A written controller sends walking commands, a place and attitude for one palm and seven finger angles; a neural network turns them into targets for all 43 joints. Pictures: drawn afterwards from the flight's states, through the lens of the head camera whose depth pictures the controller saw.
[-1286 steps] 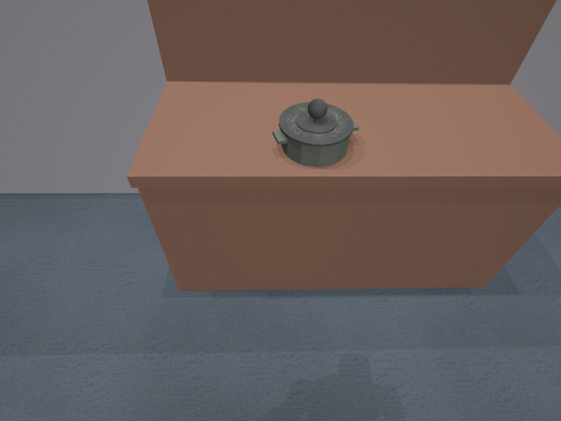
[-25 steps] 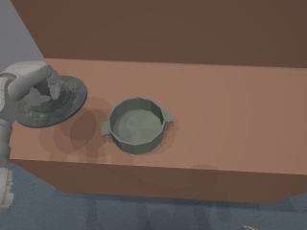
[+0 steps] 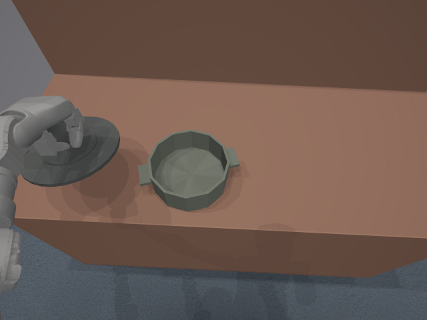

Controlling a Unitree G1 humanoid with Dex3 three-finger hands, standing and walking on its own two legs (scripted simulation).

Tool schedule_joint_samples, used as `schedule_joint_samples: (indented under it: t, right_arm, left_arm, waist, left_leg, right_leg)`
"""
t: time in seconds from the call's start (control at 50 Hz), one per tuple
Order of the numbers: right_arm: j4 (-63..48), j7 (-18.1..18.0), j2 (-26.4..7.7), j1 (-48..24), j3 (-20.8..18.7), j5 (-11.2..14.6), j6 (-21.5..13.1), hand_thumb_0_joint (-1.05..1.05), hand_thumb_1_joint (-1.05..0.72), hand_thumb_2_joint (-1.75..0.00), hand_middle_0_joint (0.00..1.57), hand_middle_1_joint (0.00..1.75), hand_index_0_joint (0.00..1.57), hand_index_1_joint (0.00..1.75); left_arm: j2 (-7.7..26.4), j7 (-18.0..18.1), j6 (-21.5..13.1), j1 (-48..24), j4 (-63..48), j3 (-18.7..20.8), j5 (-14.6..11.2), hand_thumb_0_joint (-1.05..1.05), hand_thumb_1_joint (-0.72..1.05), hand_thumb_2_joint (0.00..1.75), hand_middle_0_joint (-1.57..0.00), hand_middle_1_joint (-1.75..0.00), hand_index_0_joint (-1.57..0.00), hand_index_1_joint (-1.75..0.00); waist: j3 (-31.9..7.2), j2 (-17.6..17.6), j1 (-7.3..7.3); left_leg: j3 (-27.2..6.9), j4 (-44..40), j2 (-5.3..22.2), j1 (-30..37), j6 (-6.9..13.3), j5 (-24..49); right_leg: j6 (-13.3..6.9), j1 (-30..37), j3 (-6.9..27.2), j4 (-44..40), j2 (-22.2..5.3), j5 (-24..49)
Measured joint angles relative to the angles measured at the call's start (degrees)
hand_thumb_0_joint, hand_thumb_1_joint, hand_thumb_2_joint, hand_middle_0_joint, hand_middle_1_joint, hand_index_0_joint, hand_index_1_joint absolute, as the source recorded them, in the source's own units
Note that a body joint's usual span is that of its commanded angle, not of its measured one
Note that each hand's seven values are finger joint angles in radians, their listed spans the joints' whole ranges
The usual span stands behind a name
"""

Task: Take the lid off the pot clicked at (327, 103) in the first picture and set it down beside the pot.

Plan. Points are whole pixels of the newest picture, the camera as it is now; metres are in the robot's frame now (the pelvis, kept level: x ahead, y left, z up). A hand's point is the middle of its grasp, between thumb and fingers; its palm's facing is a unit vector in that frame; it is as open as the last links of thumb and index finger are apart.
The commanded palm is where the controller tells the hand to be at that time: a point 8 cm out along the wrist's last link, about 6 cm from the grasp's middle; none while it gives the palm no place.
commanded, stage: lower the lid onto the table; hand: left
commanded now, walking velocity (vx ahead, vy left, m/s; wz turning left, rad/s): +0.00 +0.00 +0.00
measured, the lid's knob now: (61, 132) +0.45 +0.32 +0.06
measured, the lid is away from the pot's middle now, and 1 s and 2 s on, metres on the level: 0.25 0.24 0.25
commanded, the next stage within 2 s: open the fingers wide in 1.90 s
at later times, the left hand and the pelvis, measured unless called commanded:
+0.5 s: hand (66, 142) +0.44 +0.30 +0.05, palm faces -0.46 -0.05 -0.89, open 4.4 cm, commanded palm +0.45 +0.30 +0.10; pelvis +0.01 +0.01 +0.00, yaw -1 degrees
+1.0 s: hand (73, 156) +0.42 +0.30 +0.02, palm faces -0.49 -0.04 -0.87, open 4.4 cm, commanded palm +0.45 +0.29 +0.07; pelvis +0.00 +0.01 -0.01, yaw -1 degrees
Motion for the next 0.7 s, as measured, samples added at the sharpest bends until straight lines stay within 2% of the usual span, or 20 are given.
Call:
schedule_joint_samples:
  t: [0.26,0.34,0.44,0.56,0.7]
  right_arm:
    - [0.72,-0.28,-0.07,2.10,-0.58,-0.36,-0.21,0.00,-0.90,-0.90,0.20,0.30,0.20,0.30]
    - [0.73,-0.08,0.00,2.42,-0.53,-0.49,0.05,0.00,-0.90,-0.90,0.20,0.30,0.20,0.30]
    - [0.46,0.26,0.25,2.48,-0.76,-0.64,0.35,0.00,-0.90,-0.90,0.20,0.30,0.20,0.30]
    - [0.46,0.54,0.72,2.24,-0.93,-0.85,0.62,0.00,-0.90,-0.90,0.20,0.30,0.20,0.30]
    - [0.32,0.77,1.09,0.82,-0.59,-0.87,0.50,0.00,-0.90,-0.90,0.20,0.30,0.20,0.30]
  left_arm:
    - [0.11,1.65,-0.61,-0.47,1.82,0.13,1.98,-0.09,0.32,0.89,-0.45,-0.83,-1.06,-1.14]
    - [0.05,2.62,-1.50,0.27,2.56,1.81,1.44,-0.09,0.32,0.89,-0.44,-0.83,-1.06,-1.14]
    - [-0.32,2.95,-1.07,0.93,1.96,1.30,2.59,-0.09,0.32,0.89,-0.44,-0.83,-1.06,-1.14]
    - [-1.76,4.02,-1.37,2.37,1.03,0.92,1.93,-0.09,0.32,0.89,-0.44,-0.83,-1.06,-1.14]
    - [-3.46,5.57,-1.05,2.51,1.96,-0.47,2.49,-0.09,0.32,0.89,-0.44,-0.83,-1.06,-1.14]
  waist:
    - [-0.45,-0.34,-1.24]
    - [-0.93,-0.33,-1.66]
    - [-1.04,-0.19,-1.68]
    - [-1.67,0.12,-1.19]
    - [-1.96,0.15,-0.55]
  left_leg:
    - [0.66,1.17,-0.02,-2.36,0.39,-0.71]
    - [0.95,1.45,-0.01,-2.74,0.55,-1.05]
    - [1.05,1.78,-0.03,-3.31,0.67,-1.30]
    - [0.94,1.68,-0.19,-3.21,0.83,-1.41]
    - [1.02,2.19,-0.30,-3.68,0.93,-1.61]
  right_leg:
    - [-0.62,-2.47,0.69,0.80,0.05,-0.20]
    - [-0.45,-2.95,0.96,0.98,0.06,-0.35]
    - [-0.82,-3.54,1.07,1.25,0.06,-0.44]
    - [-1.00,-3.38,0.92,1.15,-0.09,-0.49]
    - [-1.07,-3.86,0.99,1.64,-0.21,-0.80]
